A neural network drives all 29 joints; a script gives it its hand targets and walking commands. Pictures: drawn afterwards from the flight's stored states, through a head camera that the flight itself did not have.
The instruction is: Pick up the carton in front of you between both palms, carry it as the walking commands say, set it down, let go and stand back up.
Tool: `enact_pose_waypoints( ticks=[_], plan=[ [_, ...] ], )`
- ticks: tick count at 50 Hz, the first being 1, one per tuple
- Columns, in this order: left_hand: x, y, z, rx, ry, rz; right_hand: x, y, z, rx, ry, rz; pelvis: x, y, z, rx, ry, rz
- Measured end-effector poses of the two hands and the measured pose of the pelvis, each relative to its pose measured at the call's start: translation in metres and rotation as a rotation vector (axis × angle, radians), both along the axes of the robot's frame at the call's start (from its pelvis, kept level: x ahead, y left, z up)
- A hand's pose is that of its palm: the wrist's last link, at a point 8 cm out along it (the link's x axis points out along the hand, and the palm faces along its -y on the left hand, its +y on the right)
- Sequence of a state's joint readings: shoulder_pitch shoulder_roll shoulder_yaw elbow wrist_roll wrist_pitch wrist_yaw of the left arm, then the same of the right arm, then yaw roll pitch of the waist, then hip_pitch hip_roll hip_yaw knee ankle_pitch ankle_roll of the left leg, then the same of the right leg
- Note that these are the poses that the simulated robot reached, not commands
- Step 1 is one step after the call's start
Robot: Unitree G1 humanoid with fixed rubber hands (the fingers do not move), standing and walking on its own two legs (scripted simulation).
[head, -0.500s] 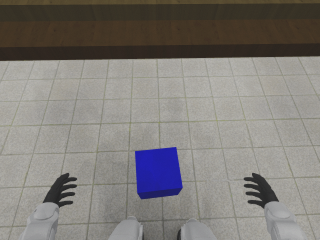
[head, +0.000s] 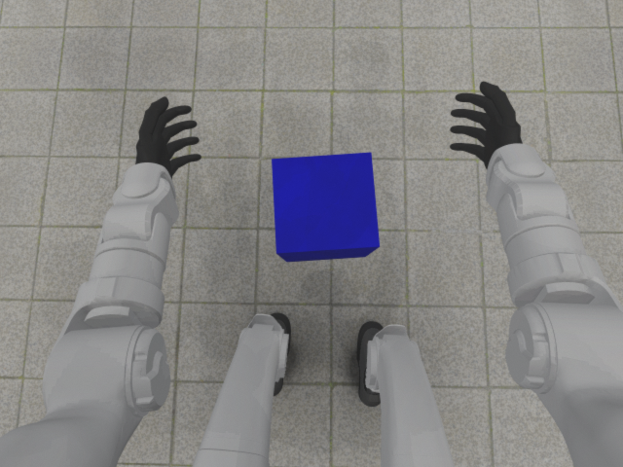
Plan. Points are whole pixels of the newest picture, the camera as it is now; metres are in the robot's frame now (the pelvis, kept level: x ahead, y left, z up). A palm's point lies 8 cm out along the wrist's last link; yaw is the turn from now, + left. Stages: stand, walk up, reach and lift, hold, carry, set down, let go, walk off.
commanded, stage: reach and lift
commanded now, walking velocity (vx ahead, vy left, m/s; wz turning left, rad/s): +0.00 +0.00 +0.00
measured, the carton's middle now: (324, 213) +0.49 +0.03 -0.53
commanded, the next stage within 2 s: none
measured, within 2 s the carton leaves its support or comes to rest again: leaves its support in 1.80 s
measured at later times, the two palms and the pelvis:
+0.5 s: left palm (211, 185) +0.47 +0.22 -0.26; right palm (438, 175) +0.51 -0.16 -0.27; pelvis +0.02 +0.00 -0.11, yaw +1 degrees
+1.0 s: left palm (239, 209) +0.47 +0.21 -0.45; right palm (408, 201) +0.51 -0.16 -0.45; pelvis -0.03 +0.00 -0.27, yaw +1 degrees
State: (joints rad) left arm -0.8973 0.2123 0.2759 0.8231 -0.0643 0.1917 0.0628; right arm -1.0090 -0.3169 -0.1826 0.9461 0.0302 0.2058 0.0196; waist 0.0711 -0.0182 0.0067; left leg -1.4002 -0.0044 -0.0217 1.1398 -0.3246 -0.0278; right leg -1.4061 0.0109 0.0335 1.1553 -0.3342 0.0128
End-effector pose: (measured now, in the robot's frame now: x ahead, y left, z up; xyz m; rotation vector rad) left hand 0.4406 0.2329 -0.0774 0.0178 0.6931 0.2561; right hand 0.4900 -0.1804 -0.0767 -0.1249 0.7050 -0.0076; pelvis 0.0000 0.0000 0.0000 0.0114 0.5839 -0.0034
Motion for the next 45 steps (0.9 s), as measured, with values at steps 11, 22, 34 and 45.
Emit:
enact_pose_waypoints(
  ticks=[11,22,34,45],
  plan=[
    [0.035,-0.017,-0.039,-0.007,-0.044,0.011,0.042,0.017,-0.040,0.023,-0.040,0.013,0.006,-0.001,-0.016,0.006,0.171,-0.003],
    [0.030,-0.013,-0.146,-0.003,0.014,0.017,0.030,0.017,-0.154,0.019,0.003,-0.017,0.023,-0.001,-0.082,0.011,0.323,0.005],
    [0.022,-0.010,-0.267,-0.003,-0.003,0.011,0.020,0.015,-0.275,0.011,-0.027,-0.011,-0.003,-0.003,-0.190,0.010,0.274,0.015],
    [0.022,-0.018,-0.340,-0.020,0.048,0.007,0.022,0.023,-0.341,0.016,0.021,-0.028,-0.029,-0.002,-0.249,0.011,0.157,0.015]
  ],
)
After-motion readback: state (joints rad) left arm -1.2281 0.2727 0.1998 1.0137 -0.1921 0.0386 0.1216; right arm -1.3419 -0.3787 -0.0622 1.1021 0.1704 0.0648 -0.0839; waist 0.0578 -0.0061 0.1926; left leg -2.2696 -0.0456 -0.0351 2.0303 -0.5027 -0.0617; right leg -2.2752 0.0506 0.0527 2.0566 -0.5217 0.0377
